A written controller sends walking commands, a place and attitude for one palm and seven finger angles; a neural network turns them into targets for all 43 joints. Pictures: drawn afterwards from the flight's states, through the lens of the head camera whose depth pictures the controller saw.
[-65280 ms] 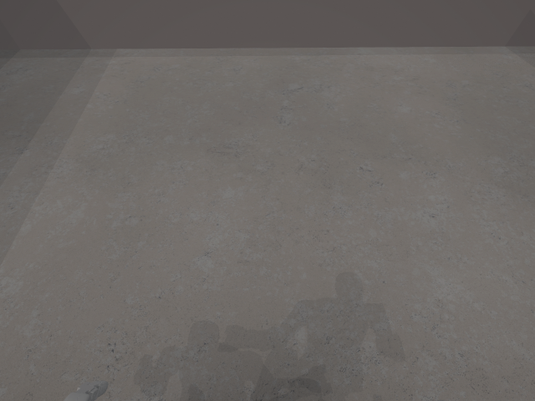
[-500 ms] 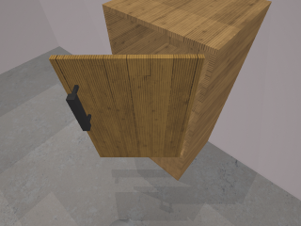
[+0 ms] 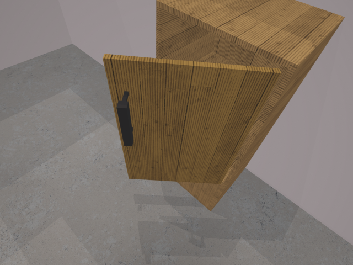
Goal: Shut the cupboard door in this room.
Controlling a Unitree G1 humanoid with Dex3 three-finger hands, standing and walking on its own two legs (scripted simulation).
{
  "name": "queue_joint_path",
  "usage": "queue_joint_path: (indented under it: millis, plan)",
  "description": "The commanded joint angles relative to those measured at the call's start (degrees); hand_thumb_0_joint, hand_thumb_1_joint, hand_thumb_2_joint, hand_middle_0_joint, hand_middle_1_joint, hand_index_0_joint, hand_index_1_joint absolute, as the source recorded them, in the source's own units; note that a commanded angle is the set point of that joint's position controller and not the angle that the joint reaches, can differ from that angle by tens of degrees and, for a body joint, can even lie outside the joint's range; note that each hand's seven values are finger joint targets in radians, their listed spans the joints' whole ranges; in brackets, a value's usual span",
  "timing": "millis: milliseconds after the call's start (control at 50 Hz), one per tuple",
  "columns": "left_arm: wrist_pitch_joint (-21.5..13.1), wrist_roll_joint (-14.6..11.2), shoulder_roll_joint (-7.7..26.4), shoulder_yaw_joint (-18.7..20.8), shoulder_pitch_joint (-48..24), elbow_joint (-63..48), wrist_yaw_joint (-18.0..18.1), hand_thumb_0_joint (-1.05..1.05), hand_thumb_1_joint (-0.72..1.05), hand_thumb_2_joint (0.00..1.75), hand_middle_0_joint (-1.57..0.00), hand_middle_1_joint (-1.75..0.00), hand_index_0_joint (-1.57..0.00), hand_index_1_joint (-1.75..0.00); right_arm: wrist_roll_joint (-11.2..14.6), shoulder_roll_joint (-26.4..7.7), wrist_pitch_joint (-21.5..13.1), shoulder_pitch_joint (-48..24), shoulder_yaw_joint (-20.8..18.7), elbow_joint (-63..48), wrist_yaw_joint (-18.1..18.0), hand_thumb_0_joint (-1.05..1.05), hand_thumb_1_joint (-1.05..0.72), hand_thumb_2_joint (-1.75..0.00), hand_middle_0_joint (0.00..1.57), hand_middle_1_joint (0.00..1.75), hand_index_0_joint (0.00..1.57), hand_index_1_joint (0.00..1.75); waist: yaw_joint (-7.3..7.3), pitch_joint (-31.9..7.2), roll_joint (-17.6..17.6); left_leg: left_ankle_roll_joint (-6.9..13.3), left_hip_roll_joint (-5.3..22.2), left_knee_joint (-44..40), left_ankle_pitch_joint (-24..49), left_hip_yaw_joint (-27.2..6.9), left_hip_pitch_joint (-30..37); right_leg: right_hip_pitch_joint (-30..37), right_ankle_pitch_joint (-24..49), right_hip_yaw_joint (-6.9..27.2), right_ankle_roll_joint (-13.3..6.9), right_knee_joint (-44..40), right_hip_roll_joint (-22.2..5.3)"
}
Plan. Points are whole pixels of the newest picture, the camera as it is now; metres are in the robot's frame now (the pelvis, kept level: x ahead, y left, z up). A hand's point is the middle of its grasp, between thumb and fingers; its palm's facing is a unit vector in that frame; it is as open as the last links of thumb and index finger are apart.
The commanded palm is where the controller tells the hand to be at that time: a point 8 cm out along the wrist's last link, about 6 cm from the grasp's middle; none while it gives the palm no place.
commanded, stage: come to a stop and stand still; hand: left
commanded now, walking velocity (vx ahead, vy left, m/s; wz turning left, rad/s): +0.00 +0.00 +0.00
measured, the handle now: (127, 119) +0.46 +0.18 +0.02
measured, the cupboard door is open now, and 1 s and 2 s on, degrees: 40 40 40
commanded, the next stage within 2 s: look again from close up in 0.18 s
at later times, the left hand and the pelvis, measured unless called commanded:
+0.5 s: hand out of the picture -0.03 +0.18 -0.18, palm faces +0.00 -0.98 -0.22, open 7.3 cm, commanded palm none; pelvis -0.01 +0.01 -0.01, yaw +0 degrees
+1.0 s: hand (103, 248) +0.16 +0.17 -0.07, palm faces +0.24 -0.95 -0.20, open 7.2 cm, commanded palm +0.10 +0.21 -0.07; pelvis +0.00 -0.02 -0.01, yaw +1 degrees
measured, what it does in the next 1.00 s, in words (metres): steps on the spot: right foot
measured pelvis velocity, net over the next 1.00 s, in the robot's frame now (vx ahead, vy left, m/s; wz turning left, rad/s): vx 0.00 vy -0.02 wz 0.02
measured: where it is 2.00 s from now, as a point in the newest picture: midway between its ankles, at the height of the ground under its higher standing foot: outside the picture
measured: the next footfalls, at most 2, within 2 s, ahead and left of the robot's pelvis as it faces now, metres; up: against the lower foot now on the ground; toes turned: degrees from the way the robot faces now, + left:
right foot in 0.10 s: +0.04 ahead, -0.12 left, +0.00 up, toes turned +0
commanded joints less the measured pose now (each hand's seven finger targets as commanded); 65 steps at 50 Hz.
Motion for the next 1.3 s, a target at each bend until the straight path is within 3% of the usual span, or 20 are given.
queue_joint_path:
  millis: [0,80,160,260,280,300,360,480,840,860,880,900,920,940,980,1020,1080,1120,1200,1280]
  plan:
    - [-1.4,-0.1,2.6,0.3,3.8,-1.2,0.5,0.00,0.90,0.90,-0.20,-0.30,-0.20,-0.30,-0.2,-7.9,-1.0,6.0,-1.5,0.5,-0.2,0.00,-0.90,-0.90,0.20,0.30,0.20,0.30,-1.18,-4.3,5.9,2.8,16.7,-6.9,13.2,-17.1,9.5,1.1,3.4,0.7,-0.7,-12.9,-0.7]
    - [-2.5,-0.2,3.7,0.0,6.4,1.3,0.9,0.00,0.90,0.90,-0.20,-0.30,-0.20,-0.30,0.5,-6.2,-1.1,4.9,-0.9,1.7,0.2,0.00,-0.90,-0.90,0.20,0.30,0.20,0.30,-0.72,-1.8,2.3,-3.8,10.8,-5.9,-0.2,-12.6,2.4,7.6,14.7,5.6,-3.1,-24.6,-4.4]
    - [-3.3,-0.6,3.0,-0.7,4.6,1.7,0.8,0.00,0.90,0.90,-0.20,-0.30,-0.20,-0.30,0.2,-6.8,-1.1,6.3,-0.7,4.0,0.4,0.00,-0.90,-0.90,0.20,0.30,0.20,0.30,-1.73,-1.3,-2.1,-4.2,10.2,-5.1,2.8,-11.1,6.9,4.1,14.7,5.3,-3.2,-24.6,-4.5]
    - [-4.5,0.9,5.2,-1.6,6.6,3.1,2.7,0.00,0.90,0.90,-0.20,-0.30,-0.20,-0.30,0.2,-11.4,-1.4,5.3,0.1,1.4,1.0,0.00,-0.90,-0.90,0.20,0.30,0.20,0.30,-1.77,3.9,3.5,-5.6,11.1,1.4,8.6,-9.8,3.1,0.8,13.8,2.9,-3.1,-21.1,-3.1]
    - [-3.8,0.2,6.7,-0.9,6.3,0.8,2.1,0.00,0.90,0.90,-0.20,-0.30,-0.20,-0.30,-0.3,-10.2,-0.6,7.3,0.0,0.8,1.4,0.00,-0.90,-0.90,0.20,0.30,0.20,0.30,-2.09,2.0,7.4,-5.5,10.3,-1.4,-12.5,-11.7,-0.8,0.7,0.1,2.3,-4.5,-19.4,-2.3]
    - [-4.2,0.3,6.8,-0.7,7.0,0.4,1.6,0.00,0.90,0.90,-0.20,-0.30,-0.20,-0.30,-0.8,-9.8,-0.9,5.3,-0.2,0.8,1.6,0.00,-0.90,-0.90,0.20,0.30,0.20,0.30,-1.17,2.1,15.9,-5.3,9.3,-3.7,-11.2,-13.0,-2.5,2.4,4.1,2.2,-5.2,-18.4,-2.0]
    - [-3.5,0.0,5.5,-1.3,10.4,2.0,0.8,0.00,0.90,0.90,-0.20,-0.30,-0.20,-0.30,-0.2,-10.1,-0.5,4.8,-0.4,-0.5,1.2,0.00,-0.90,-0.90,0.20,0.30,0.20,0.30,-0.10,0.9,13.2,-3.2,10.6,-7.9,-21.8,-16.1,-5.7,3.7,2.2,-0.5,-4.7,-14.6,0.9]
    - [-4.4,-0.3,3.7,-2.1,8.1,2.0,1.0,0.00,0.90,0.90,-0.20,-0.30,-0.20,-0.30,-0.1,-9.8,-1.0,8.3,-0.3,0.5,1.2,0.00,-0.90,-0.90,0.20,0.30,0.20,0.30,-1.88,1.7,-1.6,-2.6,10.3,-4.0,-11.7,-13.5,-0.6,-0.4,3.8,3.9,-5.2,-19.3,-1.4]
    - [-5.4,0.7,4.6,-2.2,9.6,3.6,2.9,0.00,0.90,0.90,-0.20,-0.30,-0.20,-0.30,0.5,-10.5,-2.1,3.8,0.9,0.6,0.9,0.00,-0.90,-0.90,0.20,0.30,0.20,0.30,-1.22,2.7,0.8,-3.9,11.6,9.1,13.8,-9.0,2.5,0.1,24.9,6.7,-2.8,-22.6,-4.1]
    - [-19.9,-7.7,34.3,17.8,-36.8,-92.3,4.4,0.00,0.90,0.90,-0.20,-0.30,-0.20,-0.30,3.2,-22.0,-12.1,11.6,-2.3,-16.0,-3.5,0.00,-0.90,-0.90,0.20,0.30,0.20,0.30,-11.70,-18.3,9.4,-4.5,9.8,8.0,19.7,-11.7,23.7,-7.1,26.3,-2.7,-1.8,-9.0,1.7]
    - [-16.4,-8.5,11.5,-0.2,-0.4,-77.2,5.3,0.00,0.90,0.90,-0.22,-0.32,-0.22,-0.32,4.7,-14.4,-17.7,6.5,2.2,-14.6,-4.3,0.00,-0.90,-0.90,0.20,0.30,0.20,0.30,-4.51,-28.8,29.9,-7.6,11.0,6.8,24.6,-13.0,31.9,-8.6,11.2,-3.6,-3.2,0.8,4.7]
    - [-13.3,-10.0,11.2,3.8,1.1,-75.5,7.4,0.00,0.90,0.90,-0.24,-0.34,-0.24,-0.34,3.4,-14.2,-19.1,5.3,0.6,-12.6,-4.2,0.00,-0.90,-0.90,0.20,0.30,0.20,0.30,-1.76,-28.0,27.9,-11.6,11.4,1.2,30.3,-13.5,26.5,-7.3,6.3,-2.3,-3.6,1.0,4.1]
    - [-6.5,-9.7,-3.5,-5.2,16.3,-56.0,6.6,0.00,0.90,0.90,-0.25,-0.36,-0.25,-0.36,3.7,-11.2,-18.9,5.1,0.9,-10.1,-2.0,0.00,-0.90,-0.90,0.20,0.30,0.20,0.30,-3.67,-17.1,19.0,-11.7,11.6,-2.3,20.8,-15.3,18.3,-13.7,3.8,-1.9,-2.6,1.8,3.0]
    - [-8.1,-10.8,-0.3,-4.7,4.1,-69.8,6.6,0.00,0.90,0.90,-0.27,-0.38,-0.27,-0.38,3.5,-14.5,-19.2,5.2,-1.5,-15.1,-0.2,0.00,-0.90,-0.90,0.20,0.30,0.20,0.30,-4.27,-10.5,16.3,-9.8,10.6,0.0,9.7,-14.8,9.4,-13.1,4.0,-1.7,-3.1,-1.0,2.1]
    - [-12.5,-9.9,0.6,-1.0,6.6,-59.6,4.3,0.00,0.90,0.90,-0.31,-0.42,-0.31,-0.42,2.6,-14.6,-20.1,1.2,-1.8,-18.8,0.4,0.00,-0.90,-0.90,0.20,0.30,0.20,0.30,-4.09,0.1,4.5,-8.4,7.4,6.3,-7.8,-12.8,-5.1,-15.8,4.8,-3.9,-3.8,-7.4,2.2]
    - [-18.8,-12.0,-1.0,2.6,22.0,-46.0,-1.0,0.00,0.90,0.90,-0.35,-0.46,-0.35,-0.46,2.7,-13.8,-19.2,0.4,-2.7,-21.7,1.5,0.00,-0.90,-0.90,0.20,0.30,0.20,0.30,-1.12,0.8,-11.8,-7.7,4.9,14.4,-9.1,-9.4,-14.9,-18.7,0.2,-4.2,-3.6,-9.7,2.2]
    - [-31.2,-17.7,1.7,7.9,28.4,-47.1,-14.1,0.00,0.90,0.90,-0.40,-0.52,-0.40,-0.52,1.7,-14.6,-17.5,-3.3,-4.2,-25.6,2.2,0.00,-0.90,-0.90,0.20,0.30,0.20,0.30,1.90,-4.5,-19.8,-8.4,3.0,24.7,-9.2,-6.1,-26.2,-20.3,3.2,0.6,-2.7,-2.9,0.7]
    - [-33.5,-18.8,5.5,11.6,29.8,-45.8,-20.1,0.00,0.90,0.90,-0.44,-0.56,-0.44,-0.56,2.5,-14.7,-16.5,-4.6,-4.7,-29.1,2.6,0.00,-0.90,-0.90,0.20,0.30,0.20,0.30,2.77,-6.4,-16.2,-8.1,1.9,28.3,-10.1,-4.9,-30.9,-16.7,9.2,7.1,-1.5,-0.7,-1.9]
    - [-30.9,-19.0,11.6,16.5,18.0,-56.2,-19.7,0.00,0.90,0.90,-0.51,-0.64,-0.51,-0.64,2.9,-13.9,-14.7,-6.5,-3.9,-33.7,1.2,0.00,-0.90,-0.90,0.20,0.30,0.20,0.30,2.99,-10.2,4.7,-7.0,1.0,32.3,-13.1,-3.5,-32.8,-20.1,0.3,11.5,-1.7,0.4,-1.9]
    - [-43.7,-18.1,14.1,16.2,2.3,-80.3,-13.8,0.00,0.90,0.90,-0.58,-0.72,-0.58,-0.72,1.3,-12.1,-17.3,-2.8,-3.7,-32.4,1.0,0.00,-0.90,-0.90,0.20,0.30,0.20,0.30,-0.68,-22.3,15.1,-5.3,3.9,39.6,-9.2,-7.0,-28.8,-26.7,1.4,11.9,-2.6,6.1,0.4]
